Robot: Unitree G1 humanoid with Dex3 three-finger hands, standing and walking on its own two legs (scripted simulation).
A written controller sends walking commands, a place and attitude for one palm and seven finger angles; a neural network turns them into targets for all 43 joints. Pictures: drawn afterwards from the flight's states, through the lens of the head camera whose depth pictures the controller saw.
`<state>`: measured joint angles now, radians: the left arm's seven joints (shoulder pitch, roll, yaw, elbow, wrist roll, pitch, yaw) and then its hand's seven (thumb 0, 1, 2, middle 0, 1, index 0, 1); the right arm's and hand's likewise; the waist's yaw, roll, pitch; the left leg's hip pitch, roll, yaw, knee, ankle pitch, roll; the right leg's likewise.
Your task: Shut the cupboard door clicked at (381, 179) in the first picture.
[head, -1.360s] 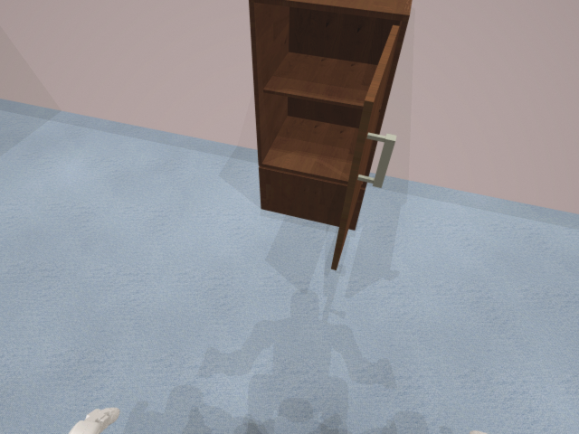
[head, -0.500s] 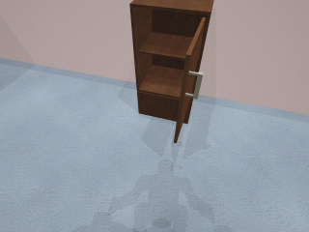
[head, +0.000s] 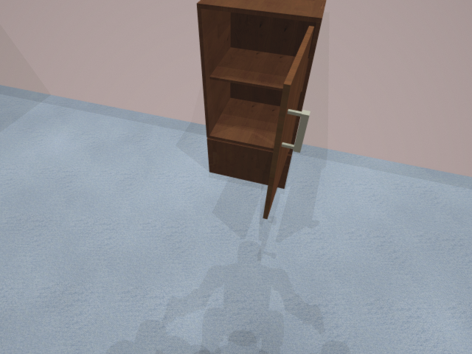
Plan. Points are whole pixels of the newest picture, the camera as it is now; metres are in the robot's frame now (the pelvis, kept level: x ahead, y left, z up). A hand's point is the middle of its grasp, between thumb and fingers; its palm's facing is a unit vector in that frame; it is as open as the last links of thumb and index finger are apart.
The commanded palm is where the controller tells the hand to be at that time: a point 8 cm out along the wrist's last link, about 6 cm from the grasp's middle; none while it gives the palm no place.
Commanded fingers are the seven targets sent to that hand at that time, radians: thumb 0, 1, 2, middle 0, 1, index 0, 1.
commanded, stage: look at it before walking up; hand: left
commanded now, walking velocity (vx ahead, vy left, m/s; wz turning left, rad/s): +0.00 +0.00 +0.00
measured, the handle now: (294, 130) +0.73 -0.13 -0.06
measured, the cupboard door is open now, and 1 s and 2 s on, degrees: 87 87 87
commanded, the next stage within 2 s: walk around to get in front in 0.18 s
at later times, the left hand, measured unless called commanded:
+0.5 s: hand out of the picture +0.07 +0.24 -0.17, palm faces -0.07 -0.95 -0.32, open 7.4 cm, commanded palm none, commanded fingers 0.00 0.90 0.90 -0.20 -0.30 -0.20 -0.30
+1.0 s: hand out of the picture +0.05 +0.16 -0.16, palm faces -0.24 -0.94 -0.25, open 7.4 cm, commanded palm none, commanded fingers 0.00 0.90 0.90 -0.20 -0.30 -0.20 -0.30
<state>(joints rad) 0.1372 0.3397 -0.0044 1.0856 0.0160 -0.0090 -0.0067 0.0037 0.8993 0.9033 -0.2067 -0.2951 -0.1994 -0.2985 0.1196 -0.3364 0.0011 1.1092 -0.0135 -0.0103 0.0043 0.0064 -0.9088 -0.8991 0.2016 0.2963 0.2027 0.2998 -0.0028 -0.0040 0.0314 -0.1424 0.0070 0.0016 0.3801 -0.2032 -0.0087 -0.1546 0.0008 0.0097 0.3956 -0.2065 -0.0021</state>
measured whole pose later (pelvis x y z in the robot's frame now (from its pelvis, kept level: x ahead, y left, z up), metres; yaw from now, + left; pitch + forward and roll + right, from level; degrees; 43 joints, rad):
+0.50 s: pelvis -0.01 +0.00 -0.01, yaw -4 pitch -2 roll +1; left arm 0.18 0.31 0.01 1.04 0.02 0.04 0.00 0.00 0.90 0.90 -0.20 -0.29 -0.20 -0.30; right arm 0.11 -0.29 -0.01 1.04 -0.02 0.01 -0.02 0.01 -0.91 -0.90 0.20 0.30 0.20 0.30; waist 0.02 -0.01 0.05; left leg -0.17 0.02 0.07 0.45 -0.25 -0.01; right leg -0.23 0.02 0.08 0.49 -0.23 0.00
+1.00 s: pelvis -0.04 -0.03 +0.00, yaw -18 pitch +1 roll +2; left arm 0.28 0.19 0.05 0.94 0.02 0.03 0.00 0.00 0.90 0.90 -0.21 -0.30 -0.20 -0.30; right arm 0.13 -0.25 -0.07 0.95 -0.02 0.05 -0.02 0.01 -0.91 -0.90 0.20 0.30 0.20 0.30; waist 0.03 0.01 0.06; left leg -0.46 0.05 -0.02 1.03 -0.35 -0.08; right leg -0.30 0.10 0.10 0.46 -0.16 -0.08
